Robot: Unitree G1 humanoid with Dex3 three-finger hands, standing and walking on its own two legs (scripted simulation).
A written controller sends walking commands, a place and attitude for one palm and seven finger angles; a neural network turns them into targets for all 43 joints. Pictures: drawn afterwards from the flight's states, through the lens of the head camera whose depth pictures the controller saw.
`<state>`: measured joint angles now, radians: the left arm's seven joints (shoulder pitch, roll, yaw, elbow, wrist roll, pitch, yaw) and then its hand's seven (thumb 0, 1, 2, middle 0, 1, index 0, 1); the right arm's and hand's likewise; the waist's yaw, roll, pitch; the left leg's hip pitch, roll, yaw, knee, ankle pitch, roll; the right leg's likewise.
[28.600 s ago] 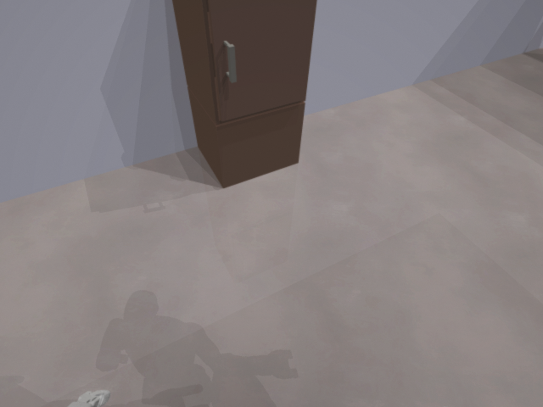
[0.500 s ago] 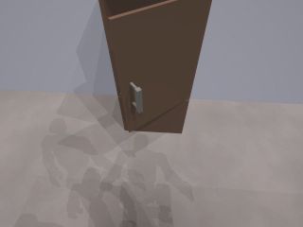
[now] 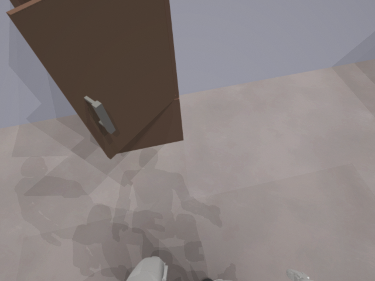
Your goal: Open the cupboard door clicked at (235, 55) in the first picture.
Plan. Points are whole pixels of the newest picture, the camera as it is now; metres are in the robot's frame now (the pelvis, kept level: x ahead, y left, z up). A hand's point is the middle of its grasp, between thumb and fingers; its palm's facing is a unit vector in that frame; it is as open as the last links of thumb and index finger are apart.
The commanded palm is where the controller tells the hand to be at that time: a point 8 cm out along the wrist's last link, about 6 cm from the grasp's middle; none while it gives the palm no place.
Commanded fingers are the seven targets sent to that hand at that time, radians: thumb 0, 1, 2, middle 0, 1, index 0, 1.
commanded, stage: walk to a spot facing it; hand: left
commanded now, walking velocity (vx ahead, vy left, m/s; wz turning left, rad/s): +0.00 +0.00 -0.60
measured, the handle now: (100, 115) +0.55 +0.34 -0.09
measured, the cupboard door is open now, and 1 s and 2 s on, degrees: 40 40 40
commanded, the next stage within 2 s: none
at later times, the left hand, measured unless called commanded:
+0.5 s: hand (115, 259) +0.16 +0.21 -0.16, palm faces -0.25 -0.93 -0.27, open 7.4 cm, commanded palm none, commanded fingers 0.00 0.90 0.90 -0.20 -0.30 -0.20 -0.30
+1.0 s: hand (168, 234) +0.23 +0.08 -0.17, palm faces -0.56 -0.80 -0.22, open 7.4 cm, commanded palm none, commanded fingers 0.00 0.90 0.90 -0.20 -0.30 -0.20 -0.30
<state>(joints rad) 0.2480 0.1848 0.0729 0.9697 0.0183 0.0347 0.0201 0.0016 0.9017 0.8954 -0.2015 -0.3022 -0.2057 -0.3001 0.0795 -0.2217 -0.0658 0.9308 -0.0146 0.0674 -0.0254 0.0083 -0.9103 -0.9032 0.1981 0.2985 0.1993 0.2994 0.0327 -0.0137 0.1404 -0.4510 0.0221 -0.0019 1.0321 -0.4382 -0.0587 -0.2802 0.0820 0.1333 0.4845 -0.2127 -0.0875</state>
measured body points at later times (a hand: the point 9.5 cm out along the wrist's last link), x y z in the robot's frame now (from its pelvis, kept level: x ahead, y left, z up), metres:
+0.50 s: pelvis +0.00 +0.01 -0.01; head +0.07 +0.00 +0.43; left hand +0.18 +0.26 -0.14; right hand +0.01 -0.26 -0.15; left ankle +0.02 +0.18 -0.74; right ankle -0.01 -0.11 -0.72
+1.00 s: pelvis +0.01 -0.02 -0.01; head +0.06 -0.05 +0.43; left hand +0.26 +0.12 -0.15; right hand -0.11 -0.25 -0.15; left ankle +0.09 +0.12 -0.74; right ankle -0.06 -0.11 -0.72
